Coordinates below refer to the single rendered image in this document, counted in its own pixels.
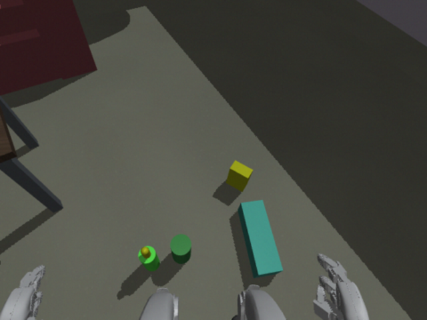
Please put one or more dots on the left robot hand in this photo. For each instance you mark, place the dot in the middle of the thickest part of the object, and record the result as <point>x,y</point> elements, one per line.
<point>23,302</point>

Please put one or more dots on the sofa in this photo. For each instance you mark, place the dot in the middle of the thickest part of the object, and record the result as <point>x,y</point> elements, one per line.
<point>41,41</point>

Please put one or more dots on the coffee table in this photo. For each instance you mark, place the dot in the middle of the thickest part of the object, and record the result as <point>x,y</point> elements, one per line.
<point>14,168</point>

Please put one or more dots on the right robot hand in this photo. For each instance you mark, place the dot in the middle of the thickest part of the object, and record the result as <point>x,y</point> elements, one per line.
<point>347,302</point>

